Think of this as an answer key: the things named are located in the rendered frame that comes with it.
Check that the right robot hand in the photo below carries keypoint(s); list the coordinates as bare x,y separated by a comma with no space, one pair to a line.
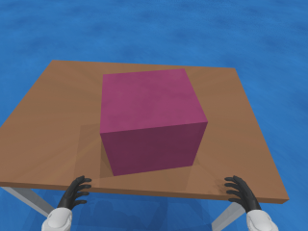
246,197

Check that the left robot forearm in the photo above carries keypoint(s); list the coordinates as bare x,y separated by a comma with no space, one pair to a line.
58,220

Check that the table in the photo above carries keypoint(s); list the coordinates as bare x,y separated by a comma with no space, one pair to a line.
53,137

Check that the left robot hand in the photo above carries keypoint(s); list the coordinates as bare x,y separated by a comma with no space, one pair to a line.
68,199

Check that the right robot forearm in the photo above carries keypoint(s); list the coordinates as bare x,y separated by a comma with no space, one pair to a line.
258,220

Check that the carton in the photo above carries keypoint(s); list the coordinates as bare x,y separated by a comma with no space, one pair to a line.
150,120

